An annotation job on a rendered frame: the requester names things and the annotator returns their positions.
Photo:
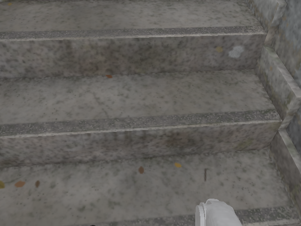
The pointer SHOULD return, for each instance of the robot right thigh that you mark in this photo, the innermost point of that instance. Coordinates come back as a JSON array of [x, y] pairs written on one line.
[[215, 213]]

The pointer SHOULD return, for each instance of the right robot shin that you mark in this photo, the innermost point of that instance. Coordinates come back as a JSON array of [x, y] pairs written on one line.
[[213, 200]]

